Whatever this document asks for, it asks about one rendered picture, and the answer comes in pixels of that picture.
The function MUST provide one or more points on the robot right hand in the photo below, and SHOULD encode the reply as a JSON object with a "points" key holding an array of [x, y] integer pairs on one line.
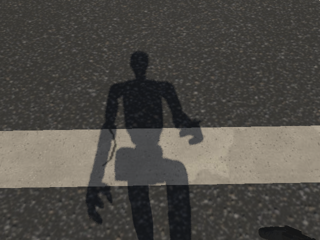
{"points": [[282, 233]]}

